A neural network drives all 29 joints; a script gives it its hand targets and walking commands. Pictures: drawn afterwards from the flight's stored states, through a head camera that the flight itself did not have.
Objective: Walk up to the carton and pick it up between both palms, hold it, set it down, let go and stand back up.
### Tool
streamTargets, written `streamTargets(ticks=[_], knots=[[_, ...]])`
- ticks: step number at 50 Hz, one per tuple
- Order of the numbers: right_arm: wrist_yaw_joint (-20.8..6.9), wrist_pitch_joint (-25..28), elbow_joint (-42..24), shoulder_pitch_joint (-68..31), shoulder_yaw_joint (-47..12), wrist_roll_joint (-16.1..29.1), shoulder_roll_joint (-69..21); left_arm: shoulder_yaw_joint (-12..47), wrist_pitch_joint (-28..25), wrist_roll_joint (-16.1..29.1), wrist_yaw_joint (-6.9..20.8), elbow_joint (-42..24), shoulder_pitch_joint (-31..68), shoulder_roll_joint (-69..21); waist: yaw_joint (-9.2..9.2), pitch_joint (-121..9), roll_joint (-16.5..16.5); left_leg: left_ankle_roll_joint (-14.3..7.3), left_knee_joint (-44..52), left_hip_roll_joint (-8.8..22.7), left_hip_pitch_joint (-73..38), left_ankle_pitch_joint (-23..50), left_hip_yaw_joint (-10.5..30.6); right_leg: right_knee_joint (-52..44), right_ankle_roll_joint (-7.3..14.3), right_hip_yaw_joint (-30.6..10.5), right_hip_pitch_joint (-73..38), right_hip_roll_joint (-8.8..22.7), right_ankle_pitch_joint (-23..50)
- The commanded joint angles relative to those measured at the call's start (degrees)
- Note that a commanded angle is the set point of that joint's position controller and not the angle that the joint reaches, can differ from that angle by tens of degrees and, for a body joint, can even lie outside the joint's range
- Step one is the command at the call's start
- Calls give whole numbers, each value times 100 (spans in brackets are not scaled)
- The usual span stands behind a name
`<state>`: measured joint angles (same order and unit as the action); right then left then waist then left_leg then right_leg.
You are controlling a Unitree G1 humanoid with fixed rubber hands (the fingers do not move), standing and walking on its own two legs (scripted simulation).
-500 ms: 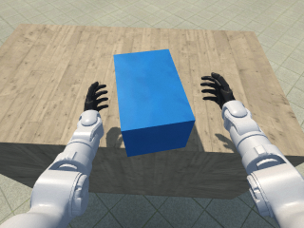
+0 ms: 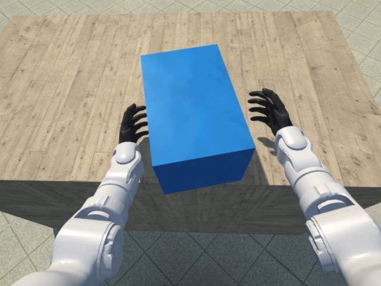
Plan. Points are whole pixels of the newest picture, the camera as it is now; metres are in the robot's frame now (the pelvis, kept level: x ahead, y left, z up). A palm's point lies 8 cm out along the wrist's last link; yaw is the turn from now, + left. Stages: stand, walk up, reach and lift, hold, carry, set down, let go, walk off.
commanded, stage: reach and lift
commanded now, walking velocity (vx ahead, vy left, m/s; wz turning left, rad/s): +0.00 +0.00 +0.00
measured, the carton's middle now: (191, 118) +0.48 +0.03 +0.01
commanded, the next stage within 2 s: none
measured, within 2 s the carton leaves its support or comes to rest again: leaves its support in 1.76 s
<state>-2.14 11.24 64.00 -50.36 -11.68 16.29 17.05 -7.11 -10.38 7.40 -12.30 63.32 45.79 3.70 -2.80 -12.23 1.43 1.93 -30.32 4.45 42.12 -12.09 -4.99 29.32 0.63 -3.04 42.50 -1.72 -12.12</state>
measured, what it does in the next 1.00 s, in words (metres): stands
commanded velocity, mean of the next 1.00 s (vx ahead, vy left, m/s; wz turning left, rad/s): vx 0.00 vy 0.00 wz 0.00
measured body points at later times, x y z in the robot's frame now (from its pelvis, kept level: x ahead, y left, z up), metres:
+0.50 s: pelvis -0.01 +0.00 +0.00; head +0.11 +0.00 +0.43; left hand +0.42 +0.16 +0.01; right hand +0.46 -0.12 +0.03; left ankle -0.02 +0.14 -0.73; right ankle -0.01 -0.11 -0.73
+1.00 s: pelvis -0.01 +0.00 +0.00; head +0.11 +0.00 +0.43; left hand +0.42 +0.16 +0.01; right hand +0.46 -0.12 +0.03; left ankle -0.02 +0.14 -0.73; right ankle -0.01 -0.11 -0.73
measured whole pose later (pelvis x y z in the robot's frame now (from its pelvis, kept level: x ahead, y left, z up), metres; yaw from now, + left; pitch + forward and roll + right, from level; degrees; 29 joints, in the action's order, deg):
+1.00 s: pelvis -0.01 +0.00 +0.00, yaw +0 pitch +25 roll +0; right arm -1.1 14.3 64.0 -50.4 18.0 -7.1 3.3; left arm -19.5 -15.9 -4.7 -13.5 63.4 46.0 -2.9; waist -2.8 -12.3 0.6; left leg 1.9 -29.8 4.4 42.2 -12.3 -5.0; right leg 29.3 0.3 -2.8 42.8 -1.7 -11.5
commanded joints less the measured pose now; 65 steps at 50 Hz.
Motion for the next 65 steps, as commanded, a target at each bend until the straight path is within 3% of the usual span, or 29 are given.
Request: streamTargets(ticks=[1,9,15,19,22,25,28,31,34,45,65], knots=[[283,493,-1636,-2934,193,-89,-489,-908,-779,-550,205,-872,2530,404,-849,-5137,-1279,-163,399,-475,899,2290,-79,874,-514,-247,-5204,326,6257],[447,621,-1328,-3136,1228,-1118,-738,-1162,-873,-1218,236,-1040,2871,-156,-561,-5083,-764,111,0,-453,-518,2932,-15,758,-397,168,-4415,-19,5366],[307,513,-1230,-3208,1476,-1649,-1069,-1056,-756,-1484,138,-1464,2928,-863,-694,-5012,-417,274,-294,-361,-1802,3726,2,443,-162,431,-3392,-249,4543],[162,494,-1113,-3224,1639,-2008,-1526,-918,-737,-1692,176,-1539,3025,-1350,-698,-4818,-286,308,-276,-318,-2231,3684,18,232,-65,529,-3006,-267,3978],[-30,492,-986,-3242,1776,-2530,-2417,-814,-745,-1953,355,-1447,3201,-2068,-633,-4774,-249,322,-251,-312,-2484,3733,26,140,-24,615,-2897,-242,3856],[-382,579,-925,-3191,1449,-3117,-4204,-276,-823,-2137,707,-1163,3337,-3496,-597,-4654,-317,291,-262,-344,-2452,3675,-47,241,-67,664,-3217,-166,4305],[-504,608,-548,-2861,1633,-3427,-4530,-143,-898,-2142,826,-822,3409,-3669,-459,-4535,-345,280,-182,-316,-2351,3458,-82,300,-128,660,-3455,-106,4514],[-542,608,-384,-2764,1648,-3482,-4644,-167,-962,-2128,852,-644,3393,-3668,-555,-4465,-329,227,-202,-298,-2232,3349,-105,352,-166,624,-3524,-70,4584],[-558,596,-318,-2712,1720,-3573,-4724,-196,-1001,-2151,911,-463,3426,-3650,-460,-4389,-373,189,-120,-314,-1950,3055,-115,423,-215,601,-3751,-29,4658],[-534,586,-260,-2663,1661,-3668,-4915,-221,-1079,-2130,958,-260,3545,-3603,-476,-4415,-452,106,15,-350,-1419,2574,-146,544,-290,510,-4192,40,4860],[-473,626,-91,-2722,1442,-3529,-5041,69,-1145,-1891,896,-243,3774,-3803,-417,-4628,-398,79,-13,-311,-1346,2460,-80,586,-268,489,-4069,29,4790]])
